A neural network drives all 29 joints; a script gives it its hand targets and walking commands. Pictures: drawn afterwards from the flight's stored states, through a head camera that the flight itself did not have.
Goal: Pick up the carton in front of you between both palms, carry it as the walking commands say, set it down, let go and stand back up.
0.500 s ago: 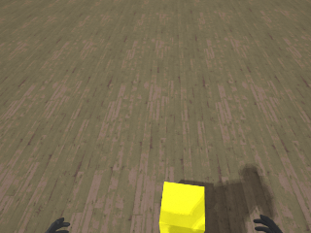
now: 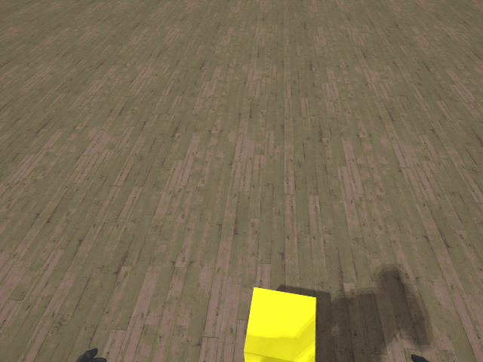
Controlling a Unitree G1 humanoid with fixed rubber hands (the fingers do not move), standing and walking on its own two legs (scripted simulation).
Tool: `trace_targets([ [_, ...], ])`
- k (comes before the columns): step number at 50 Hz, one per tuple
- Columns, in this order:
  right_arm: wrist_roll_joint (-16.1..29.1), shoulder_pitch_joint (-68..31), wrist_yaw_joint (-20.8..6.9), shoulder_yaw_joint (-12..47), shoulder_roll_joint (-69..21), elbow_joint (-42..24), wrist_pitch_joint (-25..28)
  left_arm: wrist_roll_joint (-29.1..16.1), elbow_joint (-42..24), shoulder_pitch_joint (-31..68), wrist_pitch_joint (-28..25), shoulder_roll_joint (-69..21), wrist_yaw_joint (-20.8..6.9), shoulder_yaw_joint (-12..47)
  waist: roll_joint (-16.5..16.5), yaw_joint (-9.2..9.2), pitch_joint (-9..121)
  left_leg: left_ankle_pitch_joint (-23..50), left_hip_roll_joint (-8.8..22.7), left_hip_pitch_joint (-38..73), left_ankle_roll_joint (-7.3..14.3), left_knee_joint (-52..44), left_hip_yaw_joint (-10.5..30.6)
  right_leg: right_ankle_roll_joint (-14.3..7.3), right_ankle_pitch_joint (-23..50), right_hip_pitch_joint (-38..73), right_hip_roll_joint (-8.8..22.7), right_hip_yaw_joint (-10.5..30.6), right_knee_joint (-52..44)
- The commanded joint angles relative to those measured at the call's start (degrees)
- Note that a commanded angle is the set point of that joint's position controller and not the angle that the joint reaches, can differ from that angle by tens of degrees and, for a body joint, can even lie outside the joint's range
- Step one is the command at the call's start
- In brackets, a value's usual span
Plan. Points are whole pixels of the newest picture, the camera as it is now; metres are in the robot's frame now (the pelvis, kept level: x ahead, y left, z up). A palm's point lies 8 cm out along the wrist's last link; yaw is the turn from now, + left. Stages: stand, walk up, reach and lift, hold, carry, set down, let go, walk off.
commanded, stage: stand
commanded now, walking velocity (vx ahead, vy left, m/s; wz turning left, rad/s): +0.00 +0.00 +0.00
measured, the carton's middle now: (279, 334) +0.36 -0.09 -0.65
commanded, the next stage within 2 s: none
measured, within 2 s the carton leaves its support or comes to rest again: neither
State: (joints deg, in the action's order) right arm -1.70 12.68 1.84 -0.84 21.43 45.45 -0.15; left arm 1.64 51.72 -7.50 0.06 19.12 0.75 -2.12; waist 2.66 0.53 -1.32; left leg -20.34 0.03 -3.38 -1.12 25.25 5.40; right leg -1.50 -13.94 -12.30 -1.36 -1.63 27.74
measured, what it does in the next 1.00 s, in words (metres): stands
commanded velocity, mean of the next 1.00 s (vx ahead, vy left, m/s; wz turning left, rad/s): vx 0.00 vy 0.00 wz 0.00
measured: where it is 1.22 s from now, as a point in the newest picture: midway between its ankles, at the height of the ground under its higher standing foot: outside the picture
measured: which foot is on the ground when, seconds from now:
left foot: down 0.00-1.00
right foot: down 0.00-1.00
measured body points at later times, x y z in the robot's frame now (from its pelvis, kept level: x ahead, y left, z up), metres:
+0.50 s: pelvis -0.02 +0.00 +0.01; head -0.02 -0.01 +0.45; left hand +0.09 +0.32 -0.10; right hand +0.08 -0.30 -0.11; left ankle -0.07 +0.14 -0.74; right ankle +0.01 -0.10 -0.74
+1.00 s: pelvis -0.02 +0.00 +0.01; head -0.02 -0.01 +0.46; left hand +0.09 +0.32 -0.10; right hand +0.07 -0.31 -0.11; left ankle -0.07 +0.14 -0.74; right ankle +0.01 -0.10 -0.74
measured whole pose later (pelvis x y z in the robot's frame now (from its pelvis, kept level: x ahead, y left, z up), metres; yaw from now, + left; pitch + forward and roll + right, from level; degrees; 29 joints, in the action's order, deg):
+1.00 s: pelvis -0.02 +0.00 +0.01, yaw +0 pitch -2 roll +0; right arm -1.2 10.1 1.2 0.0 22.9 55.3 0.6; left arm 0.7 60.6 -5.2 -0.3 21.7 0.1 -1.2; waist 1.6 0.7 -1.8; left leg -16.0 -0.5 -1.6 -0.7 20.1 4.8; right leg -1.1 -9.4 -10.5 -0.8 -0.9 22.4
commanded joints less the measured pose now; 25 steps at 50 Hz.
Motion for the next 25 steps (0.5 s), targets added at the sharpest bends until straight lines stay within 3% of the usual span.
trace_targets([
  [1,0.0,-0.6,0.2,-1.9,8.2,-2.2,0.8,-0.1,-2.0,2.1,-0.6,9.8,0.2,-2.1,-2.1,0.14,2.3,16.3,4.3,-6.6,1.1,-4.0,2.4,-0.4,14.2,7.7,6.7,7.4,-4.1],
  [25,0.2,-2.1,-0.1,-1.4,9.8,4.0,1.3,-0.5,4.0,3.6,-0.7,11.6,-0.3,-1.6,-2.1,0.38,0.7,12.6,5.2,-6.7,1.9,-7.8,3.2,-0.2,9.6,7.9,7.3,8.3,-7.4],
])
